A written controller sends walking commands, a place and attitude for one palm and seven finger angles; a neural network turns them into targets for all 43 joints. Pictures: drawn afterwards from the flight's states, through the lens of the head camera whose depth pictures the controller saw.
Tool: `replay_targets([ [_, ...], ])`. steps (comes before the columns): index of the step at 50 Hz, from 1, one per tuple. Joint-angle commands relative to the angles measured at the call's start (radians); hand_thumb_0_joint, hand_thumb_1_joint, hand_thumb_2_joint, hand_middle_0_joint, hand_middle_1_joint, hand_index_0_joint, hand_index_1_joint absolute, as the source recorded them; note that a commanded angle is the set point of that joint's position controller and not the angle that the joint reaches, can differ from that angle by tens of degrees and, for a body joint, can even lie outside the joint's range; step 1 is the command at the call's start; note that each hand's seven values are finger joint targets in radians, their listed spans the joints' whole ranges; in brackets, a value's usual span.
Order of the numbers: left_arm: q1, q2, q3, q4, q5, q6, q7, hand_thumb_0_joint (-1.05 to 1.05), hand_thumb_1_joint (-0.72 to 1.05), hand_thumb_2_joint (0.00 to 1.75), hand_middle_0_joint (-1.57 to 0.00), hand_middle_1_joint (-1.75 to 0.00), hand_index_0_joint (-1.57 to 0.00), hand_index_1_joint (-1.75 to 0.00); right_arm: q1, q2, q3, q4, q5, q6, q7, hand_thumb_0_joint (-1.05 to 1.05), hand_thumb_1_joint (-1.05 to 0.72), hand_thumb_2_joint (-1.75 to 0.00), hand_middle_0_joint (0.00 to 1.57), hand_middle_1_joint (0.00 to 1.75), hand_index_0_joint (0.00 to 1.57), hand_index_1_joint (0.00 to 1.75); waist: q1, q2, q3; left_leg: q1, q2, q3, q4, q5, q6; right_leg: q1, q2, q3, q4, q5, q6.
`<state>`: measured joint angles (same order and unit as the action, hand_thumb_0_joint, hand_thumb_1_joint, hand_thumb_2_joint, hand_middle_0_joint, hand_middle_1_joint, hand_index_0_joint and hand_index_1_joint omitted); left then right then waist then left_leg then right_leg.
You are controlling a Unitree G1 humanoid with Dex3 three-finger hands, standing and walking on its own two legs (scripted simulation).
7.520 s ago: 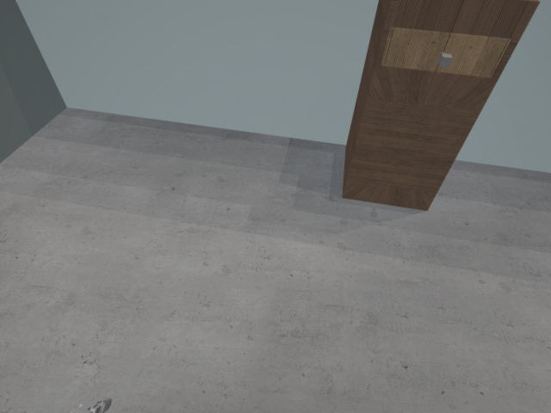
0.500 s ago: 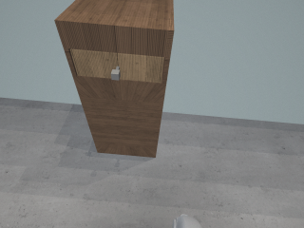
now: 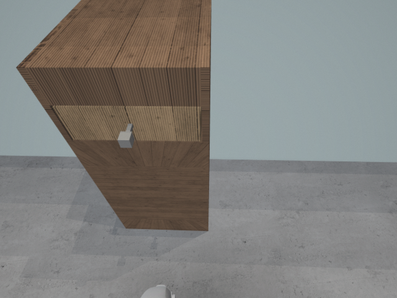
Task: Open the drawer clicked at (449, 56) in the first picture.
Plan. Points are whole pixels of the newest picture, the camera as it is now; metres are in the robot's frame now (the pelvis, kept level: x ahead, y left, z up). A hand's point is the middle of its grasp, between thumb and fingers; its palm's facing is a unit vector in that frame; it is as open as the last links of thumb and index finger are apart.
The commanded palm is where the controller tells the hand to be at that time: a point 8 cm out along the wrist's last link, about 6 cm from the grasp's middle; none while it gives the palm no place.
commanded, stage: come to a stop and stand still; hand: left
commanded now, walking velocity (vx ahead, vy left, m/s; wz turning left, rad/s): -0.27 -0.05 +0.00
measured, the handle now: (127, 134) +0.50 +0.22 +0.00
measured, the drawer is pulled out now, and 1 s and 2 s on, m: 0.00 0.00 0.00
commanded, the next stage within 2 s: look again from close up in 1.16 s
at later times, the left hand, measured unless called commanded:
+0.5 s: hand out of the picture +0.04 +0.18 -0.17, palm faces +0.01 -0.95 -0.30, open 7.4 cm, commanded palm none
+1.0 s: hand out of the picture -0.04 +0.13 -0.17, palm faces +0.04 -0.98 -0.20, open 7.3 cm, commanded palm none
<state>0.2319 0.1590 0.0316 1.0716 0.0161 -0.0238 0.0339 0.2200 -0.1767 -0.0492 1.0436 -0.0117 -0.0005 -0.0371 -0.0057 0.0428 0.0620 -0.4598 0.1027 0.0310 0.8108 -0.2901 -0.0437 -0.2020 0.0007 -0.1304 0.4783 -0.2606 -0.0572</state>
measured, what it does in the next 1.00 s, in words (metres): steps on the spot: left foot, then right foot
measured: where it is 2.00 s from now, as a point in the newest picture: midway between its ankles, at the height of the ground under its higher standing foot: outside the picture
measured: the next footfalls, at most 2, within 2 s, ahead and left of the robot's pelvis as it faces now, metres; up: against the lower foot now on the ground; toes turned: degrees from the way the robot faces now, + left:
left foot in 0.10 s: +0.12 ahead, +0.15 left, +0.00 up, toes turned +5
right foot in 0.46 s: +0.00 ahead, -0.14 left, +0.00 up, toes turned -5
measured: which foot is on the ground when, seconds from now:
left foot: up 0.00-0.08, down 0.10-0.46, up 0.48-0.74, down 0.76-1.00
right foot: down 0.00-0.12, up 0.14-0.44, down 0.46-1.00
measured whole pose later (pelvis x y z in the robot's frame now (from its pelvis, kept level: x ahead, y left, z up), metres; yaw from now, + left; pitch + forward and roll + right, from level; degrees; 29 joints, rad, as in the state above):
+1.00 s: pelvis -0.05 -0.05 +0.00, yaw -1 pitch -2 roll +0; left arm 0.25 0.16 0.01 1.12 0.00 0.01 0.03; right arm 0.26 -0.14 -0.01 1.15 -0.02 0.02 -0.04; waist 0.01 0.00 0.02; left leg -0.10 0.04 0.02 0.40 -0.26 -0.03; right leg -0.18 0.02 -0.08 0.42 -0.21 -0.05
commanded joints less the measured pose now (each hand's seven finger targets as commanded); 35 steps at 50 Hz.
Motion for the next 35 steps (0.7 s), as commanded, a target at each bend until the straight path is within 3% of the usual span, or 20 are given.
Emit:
replay_targets([
  [1,0.036,0.146,0.038,-0.063,0.004,0.013,0.008,0.0,0.9,0.9,-0.2,-0.3,-0.2,-0.3,0.099,-0.014,0.001,-0.016,0.003,0.017,0.012,0.0,-0.9,-0.9,0.2,0.3,0.2,0.3,0.0,-0.221,-0.047,0.147,-0.054,0.042,-0.152,0.075,-0.005,-0.01,-0.218,0.117,-0.027,0.656,-0.089],
  [3,0.047,0.145,0.041,-0.066,-0.001,0.027,0.009,0.0,0.9,0.9,-0.2,-0.3,-0.2,-0.3,0.083,-0.047,-0.009,-0.025,0.001,0.018,0.009,0.0,-0.9,-0.9,0.2,0.3,0.2,0.3,-0.007,-0.198,-0.051,0.238,-0.04,0.031,-0.279,0.233,0.006,-0.042,-0.206,0.126,0.048,0.596,-0.053],
  [4,0.063,0.125,0.036,-0.074,-0.001,0.034,0.011,0.0,0.9,0.9,-0.2,-0.3,-0.2,-0.3,0.108,-0.084,-0.015,-0.024,0.0,0.01,0.009,0.0,-0.9,-0.9,0.2,0.3,0.2,0.3,-0.011,-0.069,-0.086,0.344,0.046,-0.036,-0.318,0.571,0.038,-0.099,-0.157,0.094,0.126,0.431,-0.004],
  [5,0.097,0.088,0.028,-0.088,-0.01,0.039,0.015,0.0,0.9,0.9,-0.2,-0.3,-0.2,-0.3,0.117,-0.146,-0.023,-0.035,-0.006,0.005,0.004,0.0,-0.9,-0.9,0.2,0.3,0.2,0.3,-0.011,0.099,-0.112,0.419,0.215,-0.179,-0.34,0.931,0.122,-0.182,-0.073,0.045,0.22,0.129,0.054],
  [6,0.115,0.077,0.023,-0.094,-0.014,0.04,0.02,0.0,0.9,0.9,-0.2,-0.3,-0.2,-0.3,0.13,-0.181,-0.03,-0.038,-0.005,0.008,0.002,0.0,-0.9,-0.9,0.2,0.3,0.2,0.3,-0.019,0.196,-0.134,0.397,0.323,-0.242,-0.402,1.116,0.224,-0.171,-0.016,0.045,0.425,-0.327,0.07],
  [7,0.094,0.092,0.029,-0.095,-0.013,0.048,0.022,0.0,0.9,0.9,-0.2,-0.3,-0.2,-0.3,0.105,-0.193,-0.03,-0.04,-0.008,0.013,-0.008,0.0,-0.9,-0.9,0.2,0.3,0.2,0.3,-0.021,0.188,-0.134,0.327,0.328,-0.241,-0.417,1.042,0.264,-0.163,-0.006,0.117,0.572,-0.42,0.07],
  [8,0.072,0.098,0.035,-0.097,-0.011,0.058,0.021,0.0,0.9,0.9,-0.2,-0.3,-0.2,-0.3,0.07,-0.183,-0.029,-0.052,-0.01,0.014,-0.015,0.0,-0.9,-0.9,0.2,0.3,0.2,0.3,-0.02,0.188,-0.117,0.286,0.314,-0.235,-0.424,0.957,0.269,-0.195,-0.015,0.157,0.65,-0.394,0.068],
  [9,0.067,0.106,0.041,-0.097,-0.007,0.061,0.019,0.0,0.9,0.9,-0.2,-0.3,-0.2,-0.3,0.021,-0.17,-0.027,-0.07,-0.012,0.017,-0.016,0.0,-0.9,-0.9,0.2,0.3,0.2,0.3,-0.005,0.18,-0.09,0.267,0.295,-0.202,-0.418,0.903,0.266,-0.226,-0.019,0.166,0.699,-0.361,0.068],
  [12,0.084,0.106,0.049,-0.107,-0.008,0.063,0.006,0.0,0.9,0.9,-0.2,-0.3,-0.2,-0.3,-0.056,-0.163,-0.031,-0.104,-0.014,0.021,-0.014,0.0,-0.9,-0.9,0.2,0.3,0.2,0.3,0.01,0.129,-0.148,0.338,0.228,-0.121,-0.392,0.781,0.232,-0.266,-0.015,0.161,0.706,-0.273,0.088],
  [14,0.073,0.104,0.047,-0.115,-0.007,0.067,-0.001,0.0,0.9,0.9,-0.2,-0.3,-0.2,-0.3,-0.06,-0.166,-0.036,-0.111,-0.013,0.021,-0.01,0.0,-0.9,-0.9,0.2,0.3,0.2,0.3,0.004,0.12,-0.161,0.337,0.213,-0.106,-0.405,0.68,0.221,-0.246,-0.019,0.138,0.636,-0.262,0.096],
  [18,0.058,0.08,0.038,-0.135,-0.007,0.06,-0.008,0.0,0.9,0.9,-0.2,-0.3,-0.2,-0.3,-0.055,-0.18,-0.051,-0.105,-0.017,0.026,0.001,0.0,-0.9,-0.9,0.2,0.3,0.2,0.3,-0.01,0.193,-0.168,0.305,0.211,-0.137,-0.42,0.483,0.205,-0.129,-0.038,0.091,0.318,-0.257,0.084],
  [20,0.121,0.083,0.039,-0.11,-0.005,0.052,-0.009,0.0,0.9,0.9,-0.2,-0.3,-0.2,-0.3,-0.069,-0.178,-0.055,-0.109,-0.012,0.033,0.01,0.0,-0.9,-0.9,0.2,0.3,0.2,0.3,0.02,0.151,-0.153,0.208,0.163,-0.11,-0.392,0.288,0.159,0.005,-0.021,0.054,0.107,-0.093,0.083],
  [21,0.168,0.106,0.042,-0.099,0.003,0.048,-0.008,0.0,0.9,0.9,-0.2,-0.3,-0.2,-0.3,-0.073,-0.154,-0.054,-0.118,-0.005,0.038,0.014,0.0,-0.9,-0.9,0.2,0.3,0.2,0.3,0.041,0.055,-0.15,0.146,0.103,-0.069,-0.332,0.141,0.115,0.072,-0.036,0.067,-0.042,0.018,0.082],
  [22,0.151,0.178,0.049,-0.108,0.018,0.04,-0.004,0.0,0.9,0.9,-0.2,-0.3,-0.2,-0.3,-0.062,-0.087,-0.047,-0.13,0.004,0.045,0.019,0.0,-0.9,-0.9,0.2,0.3,0.2,0.3,0.033,-0.17,-0.083,0.024,-0.009,0.0,-0.179,-0.078,0.043,0.048,-0.192,0.283,-0.187,-0.006,0.03],
  [23,0.077,0.243,0.051,-0.135,0.02,0.039,-0.003,0.0,0.9,0.9,-0.2,-0.3,-0.2,-0.3,-0.112,-0.045,-0.033,-0.163,0.004,0.051,0.027,0.0,-0.9,-0.9,0.2,0.3,0.2,0.3,0.032,-0.336,-0.011,-0.025,-0.077,0.007,-0.019,-0.245,0.011,-0.107,-0.364,0.48,-0.271,-0.013,-0.065],
  [24,0.023,0.246,0.048,-0.161,0.016,0.042,0.0,0.0,0.9,0.9,-0.2,-0.3,-0.2,-0.3,-0.125,-0.074,-0.037,-0.167,0.001,0.059,0.029,0.0,-0.9,-0.9,0.2,0.3,0.2,0.3,0.035,-0.244,-0.005,0.053,-0.059,-0.061,0.092,-0.249,0.02,-0.237,-0.395,0.443,-0.293,-0.081,-0.122],
  [26,-0.059,0.198,0.047,-0.164,0.017,0.035,0.004,0.0,0.9,0.9,-0.2,-0.3,-0.2,-0.3,-0.099,-0.068,-0.038,-0.125,-0.007,0.065,0.028,0.0,-0.9,-0.9,0.2,0.3,0.2,0.3,0.0,-0.267,0.055,0.032,-0.058,-0.081,0.181,-0.168,0.037,-0.265,-0.29,0.365,-0.264,-0.069,-0.097],
  [28,-0.07,0.159,0.033,-0.157,0.013,0.026,0.0,0.0,0.9,0.9,-0.2,-0.3,-0.2,-0.3,-0.028,-0.071,-0.034,-0.084,-0.005,0.051,0.029,0.0,-0.9,-0.9,0.2,0.3,0.2,0.3,-0.025,-0.228,0.039,0.038,-0.063,-0.048,0.187,-0.108,0.029,-0.181,-0.229,0.257,-0.196,0.132,-0.079],
  [33,0.06,0.161,0.032,-0.098,0.007,0.013,0.005,0.0,0.9,0.9,-0.2,-0.3,-0.2,-0.3,-0.027,-0.043,-0.009,-0.062,0.007,0.024,0.018,0.0,-0.9,-0.9,0.2,0.3,0.2,0.3,0.033,-0.188,-0.079,0.112,-0.071,-0.003,-0.149,-0.14,0.013,0.09,-0.235,0.261,-0.104,0.463,-0.111],
  [35,0.057,0.154,0.029,-0.077,-0.002,0.012,0.007,0.0,0.9,0.9,-0.2,-0.3,-0.2,-0.3,0.022,-0.03,0.002,-0.03,0.007,0.015,0.011,0.0,-0.9,-0.9,0.2,0.3,0.2,0.3,0.02,-0.16,-0.104,0.216,-0.073,-0.004,-0.34,-0.031,0.015,0.098,-0.216,0.259,-0.08,0.444,-0.085],
])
